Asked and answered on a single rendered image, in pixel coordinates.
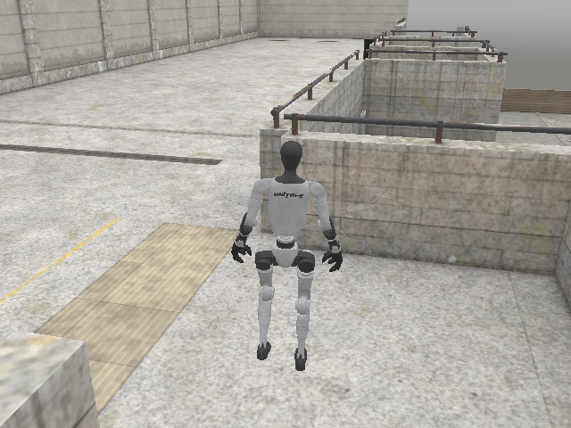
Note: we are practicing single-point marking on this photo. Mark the left robot forearm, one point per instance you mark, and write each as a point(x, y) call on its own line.
point(243, 233)

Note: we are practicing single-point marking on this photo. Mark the right robot forearm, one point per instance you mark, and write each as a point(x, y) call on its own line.
point(332, 239)

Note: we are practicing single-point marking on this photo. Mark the robot torso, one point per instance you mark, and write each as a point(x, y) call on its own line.
point(288, 205)

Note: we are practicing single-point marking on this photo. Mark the robot left hand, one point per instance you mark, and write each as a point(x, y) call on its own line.
point(242, 250)

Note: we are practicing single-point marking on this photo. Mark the right robot upper arm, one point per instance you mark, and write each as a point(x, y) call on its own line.
point(317, 190)

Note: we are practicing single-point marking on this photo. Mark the robot right hand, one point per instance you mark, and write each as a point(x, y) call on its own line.
point(336, 257)

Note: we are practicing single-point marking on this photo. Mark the robot right thigh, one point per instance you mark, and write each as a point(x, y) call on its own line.
point(305, 273)

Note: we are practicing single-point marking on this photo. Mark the left robot upper arm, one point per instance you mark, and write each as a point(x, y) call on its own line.
point(261, 186)

